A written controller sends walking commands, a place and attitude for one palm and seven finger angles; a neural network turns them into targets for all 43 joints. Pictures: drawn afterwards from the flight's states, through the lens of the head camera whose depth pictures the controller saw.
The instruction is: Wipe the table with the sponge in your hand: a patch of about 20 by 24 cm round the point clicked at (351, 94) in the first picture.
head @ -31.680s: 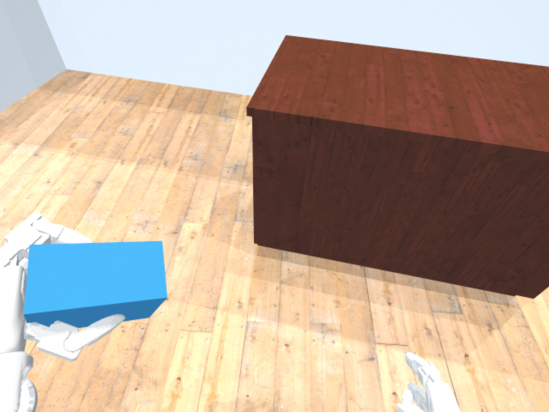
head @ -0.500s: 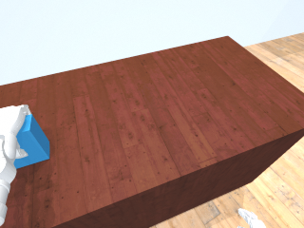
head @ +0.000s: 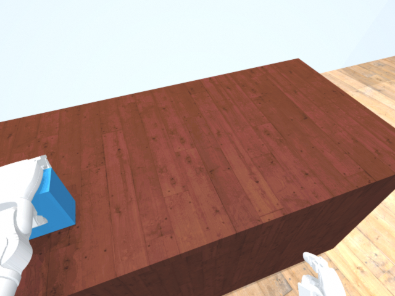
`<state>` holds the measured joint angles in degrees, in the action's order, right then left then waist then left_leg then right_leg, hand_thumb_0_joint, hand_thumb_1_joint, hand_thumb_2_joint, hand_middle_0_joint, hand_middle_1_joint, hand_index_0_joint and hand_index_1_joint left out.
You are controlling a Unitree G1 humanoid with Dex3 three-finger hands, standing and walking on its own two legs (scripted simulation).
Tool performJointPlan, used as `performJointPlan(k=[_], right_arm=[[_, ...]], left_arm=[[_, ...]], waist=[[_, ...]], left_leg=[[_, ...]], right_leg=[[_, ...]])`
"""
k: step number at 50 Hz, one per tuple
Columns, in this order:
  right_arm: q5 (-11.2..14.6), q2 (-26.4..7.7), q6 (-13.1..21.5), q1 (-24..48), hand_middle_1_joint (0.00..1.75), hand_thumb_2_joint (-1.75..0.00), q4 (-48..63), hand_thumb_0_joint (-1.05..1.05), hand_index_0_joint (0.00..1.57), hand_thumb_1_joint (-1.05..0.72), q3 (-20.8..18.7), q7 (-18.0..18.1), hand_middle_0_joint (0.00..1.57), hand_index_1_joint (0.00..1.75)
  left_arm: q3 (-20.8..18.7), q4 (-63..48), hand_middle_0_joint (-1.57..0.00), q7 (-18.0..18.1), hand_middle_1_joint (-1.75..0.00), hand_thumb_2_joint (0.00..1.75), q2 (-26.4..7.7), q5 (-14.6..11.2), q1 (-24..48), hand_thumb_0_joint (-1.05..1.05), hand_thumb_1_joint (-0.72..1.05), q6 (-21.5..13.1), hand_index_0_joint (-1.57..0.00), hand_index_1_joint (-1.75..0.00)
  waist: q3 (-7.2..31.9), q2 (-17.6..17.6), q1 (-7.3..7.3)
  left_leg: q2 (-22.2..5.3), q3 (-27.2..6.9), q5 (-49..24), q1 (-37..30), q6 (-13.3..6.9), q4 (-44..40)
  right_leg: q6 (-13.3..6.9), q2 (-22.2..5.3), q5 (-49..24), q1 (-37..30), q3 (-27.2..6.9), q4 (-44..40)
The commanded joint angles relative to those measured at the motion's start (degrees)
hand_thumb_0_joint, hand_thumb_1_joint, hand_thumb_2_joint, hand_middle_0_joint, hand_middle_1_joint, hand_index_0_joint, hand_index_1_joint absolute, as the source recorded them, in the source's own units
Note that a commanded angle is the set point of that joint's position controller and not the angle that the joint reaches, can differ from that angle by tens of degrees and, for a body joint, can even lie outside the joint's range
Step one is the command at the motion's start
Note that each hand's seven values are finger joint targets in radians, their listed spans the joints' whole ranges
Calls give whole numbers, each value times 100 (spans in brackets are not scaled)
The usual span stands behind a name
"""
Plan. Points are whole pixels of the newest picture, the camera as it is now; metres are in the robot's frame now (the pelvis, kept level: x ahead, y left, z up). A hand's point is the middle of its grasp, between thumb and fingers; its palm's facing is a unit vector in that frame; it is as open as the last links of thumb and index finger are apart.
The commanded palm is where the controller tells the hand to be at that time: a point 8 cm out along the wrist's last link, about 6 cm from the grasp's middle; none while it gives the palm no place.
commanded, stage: wipe back along the first lane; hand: left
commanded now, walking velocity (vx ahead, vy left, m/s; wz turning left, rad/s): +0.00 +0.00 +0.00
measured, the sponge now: (42, 210) +0.25 +0.37 +0.03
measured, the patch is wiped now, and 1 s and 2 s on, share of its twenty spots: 1.00 1.00 1.00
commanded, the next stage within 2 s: lift the sponge slowly off the table in 0.74 s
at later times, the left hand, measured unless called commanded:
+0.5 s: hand (24, 222) +0.20 +0.35 +0.07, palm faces +0.01 -0.05 -1.00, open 10.5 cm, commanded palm +0.17 +0.33 +0.10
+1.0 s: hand (22, 245) +0.17 +0.33 +0.07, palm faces +0.03 -0.06 -1.00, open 10.5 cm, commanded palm +0.13 +0.32 +0.11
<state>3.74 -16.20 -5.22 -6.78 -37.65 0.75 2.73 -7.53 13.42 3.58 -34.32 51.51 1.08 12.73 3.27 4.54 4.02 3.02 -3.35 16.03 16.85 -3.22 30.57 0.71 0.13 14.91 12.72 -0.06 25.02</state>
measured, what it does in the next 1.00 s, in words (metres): stands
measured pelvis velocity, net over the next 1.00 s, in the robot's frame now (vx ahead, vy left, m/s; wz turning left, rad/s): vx -0.01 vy -0.01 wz -0.01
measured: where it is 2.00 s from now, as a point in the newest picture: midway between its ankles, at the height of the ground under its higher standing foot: outside the picture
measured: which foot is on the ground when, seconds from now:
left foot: down 0.00-1.00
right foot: down 0.00-1.00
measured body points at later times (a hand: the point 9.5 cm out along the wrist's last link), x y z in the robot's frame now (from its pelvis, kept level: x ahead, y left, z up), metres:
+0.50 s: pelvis +0.00 -0.01 +0.00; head +0.00 -0.03 +0.45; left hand +0.20 +0.35 +0.13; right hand +0.22 -0.24 -0.09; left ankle -0.01 +0.08 -0.74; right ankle -0.02 -0.14 -0.74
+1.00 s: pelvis -0.01 -0.01 +0.00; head -0.03 -0.03 +0.45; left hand +0.16 +0.33 +0.13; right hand +0.22 -0.22 -0.08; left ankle -0.01 +0.08 -0.74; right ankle -0.02 -0.14 -0.74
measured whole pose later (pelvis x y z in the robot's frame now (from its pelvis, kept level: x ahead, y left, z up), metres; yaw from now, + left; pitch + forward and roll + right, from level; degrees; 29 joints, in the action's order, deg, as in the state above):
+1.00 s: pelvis -0.01 -0.01 +0.00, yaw -1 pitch -1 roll -2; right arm 3.0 -14.6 -3.9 -5.1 -36.4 1.6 2.9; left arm -7.0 -10.7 5.4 -31.2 49.0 -22.7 16.8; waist 3.1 5.2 6.1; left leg 2.3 -3.0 16.9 13.2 -2.8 31.6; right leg 0.6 0.8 15.6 9.4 -0.5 26.2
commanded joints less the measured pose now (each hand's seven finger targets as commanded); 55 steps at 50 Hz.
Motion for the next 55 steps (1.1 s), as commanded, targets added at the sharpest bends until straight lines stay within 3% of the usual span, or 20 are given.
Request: performJointPlan(k=[1,4,11,13,14,17,19,24,27,28,34,37,41,43,46,47,48,51,53,55], right_arm=[[-21,-765,321,875,30,-90,917,0,20,-90,-211,20,20,30],[-47,-755,307,834,30,-90,949,0,20,-90,-203,10,20,30],[-58,-750,303,1028,30,-90,947,0,20,-90,-166,47,20,30],[-53,-700,316,968,30,-90,990,0,20,-90,-180,54,20,30],[-72,-709,334,920,30,-90,997,0,20,-90,-191,36,20,30],[-99,-686,361,946,30,-90,1043,0,20,-90,-196,5,20,30],[-87,-694,346,995,30,-90,1026,0,20,-90,-190,25,20,30],[-72,-674,355,1034,30,-90,1035,0,20,-90,-182,70,20,30],[-89,-654,401,1055,30,-90,1102,0,20,-90,-190,37,20,30],[-68,-591,422,1127,30,-90,1121,0,20,-90,-177,20,20,30],[-82,-574,439,1123,30,-90,1152,0,20,-90,-192,-30,20,30],[-94,-581,435,1158,30,-90,1190,0,20,-90,-176,3,20,30],[-60,-572,450,1307,30,-90,1128,0,20,-90,-165,0,20,30],[-59,-537,444,1241,30,-90,1155,0,20,-90,-165,4,20,30],[-78,-571,448,1339,30,-90,1120,0,20,-90,-143,29,20,30],[-103,-573,428,1226,30,-90,1175,0,20,-90,-135,47,20,30],[-76,-524,448,1310,30,-90,1156,0,20,-90,-130,58,20,30],[-89,-543,472,1412,30,-90,1143,0,20,-90,-106,74,20,30],[-92,-502,513,1322,30,-90,1169,0,20,-90,-107,84,20,30],[-115,-532,494,1327,30,-90,1138,0,20,-90,-115,78,20,30]], left_arm=[[-341,-712,-120,-213,-160,130,-1072,-91,-50,0,10,10,-120,-160],[-440,-767,-120,-218,-160,130,-1072,-144,-586,0,10,47,-120,-160],[-756,-1318,-120,-170,-160,130,-1320,-271,-743,0,10,79,-120,-160],[-491,-1370,-120,-181,-160,130,-1016,-206,-879,0,10,104,-120,-160],[-596,-1360,-120,-164,-160,130,-1041,-227,-1260,0,10,95,-120,-160],[-549,-1743,-120,-120,-160,130,-935,-263,-1588,0,10,83,-120,-160],[-599,-1676,-120,-113,-160,130,-938,-309,-1678,0,10,140,-120,-160],[-480,-1770,-120,-97,-160,130,-799,-307,-1740,0,10,234,-120,-160],[-472,-2105,-120,-66,-160,130,-783,-277,-1963,0,10,230,-120,-160],[-253,-2204,-120,-73,-160,130,-497,-298,-2068,0,10,228,-120,-160],[-310,-2528,-120,22,-160,130,-364,-402,-2821,0,10,294,-120,-160],[-314,-2758,-120,97,-160,130,-437,-388,-2522,0,10,349,-120,-160],[-454,-2837,-120,149,-160,130,-516,-413,-2801,0,10,368,-120,-160],[-254,-2843,-120,138,-160,130,-356,-327,-2590,0,10,439,-120,-160],[-512,-2937,-120,151,-160,130,-691,-339,-2417,0,10,450,-120,-160],[-493,-2948,-120,128,-160,130,-755,-280,-2259,0,10,494,-120,-160],[-378,-2904,-120,103,-160,130,-589,-280,-2287,0,10,486,-120,-160],[-540,-3140,-120,79,-160,130,-834,-287,-2091,0,10,437,-120,-160],[-402,-3102,-120,55,-160,130,-703,-249,-1998,0,10,443,-120,-160],[-528,-3183,-120,35,-160,130,-855,-237,-2009,0,10,393,-120,-160]], waist=[[796,-231,90],[722,-442,135],[514,-234,167],[544,-174,139],[579,-212,219],[778,-149,227],[569,-388,197],[330,-320,200],[541,-156,264],[497,-188,204],[372,-445,254],[304,-348,241],[226,-325,272],[251,-299,221],[235,-261,267],[334,-219,292],[225,-291,249],[172,-65,284],[232,-10,260],[305,-7,296]], left_leg=[[-256,-291,-1799,-494,56,-454],[-206,-243,-1878,-440,49,-374],[-207,-225,-1683,-443,45,-422],[-201,-228,-1807,-475,52,-373],[-204,-249,-1897,-489,57,-350],[-189,-221,-2005,-523,40,-267],[-202,-233,-1865,-434,53,-293],[-210,-251,-1611,-407,42,-343],[-212,-294,-1647,-445,39,-348],[-233,-272,-1743,-455,55,-333],[-268,-302,-1629,-397,71,-325],[-251,-294,-1326,-352,37,-369],[-278,-338,-1280,-406,72,-411],[-278,-327,-1329,-398,69,-409],[-256,-338,-1236,-468,49,-449],[-219,-327,-1239,-453,26,-446],[-242,-326,-1282,-487,39,-446],[-245,-374,-1203,-606,42,-519],[-243,-365,-1260,-622,35,-511],[-226,-366,-1315,-662,44,-524]], right_leg=[[-523,160,-1342,-354,43,-143],[-485,132,-1630,-471,68,-122],[-497,149,-1482,-432,-51,-175],[-476,131,-1503,-390,39,-161],[-487,137,-1582,-443,54,-133],[-486,133,-1830,-551,42,-63],[-460,128,-1759,-468,-7,-89],[-459,141,-1367,-305,9,-155],[-483,154,-1310,-416,46,-99],[-464,138,-1448,-402,16,-71],[-439,166,-1379,-316,40,-62],[-438,178,-1032,-225,44,-136],[-469,202,-965,-253,-138,-149],[-447,183,-936,-217,-38,-150],[-481,206,-894,-302,-189,-210],[-463,176,-820,-350,-27,-221],[-454,175,-840,-310,-81,-224],[-499,206,-708,-329,-218,-295],[-480,186,-709,-334,-110,-292],[-490,182,-784,-431,-124,-308]])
